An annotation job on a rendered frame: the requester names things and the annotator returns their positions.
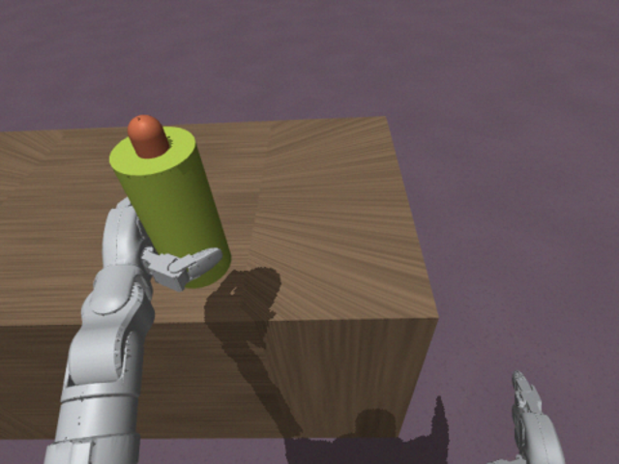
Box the bottle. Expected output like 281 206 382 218
109 115 231 288

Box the right robot hand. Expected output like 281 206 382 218
487 370 566 464

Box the left robot hand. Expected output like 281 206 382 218
103 197 222 292

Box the left robot arm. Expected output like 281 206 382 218
44 264 155 464

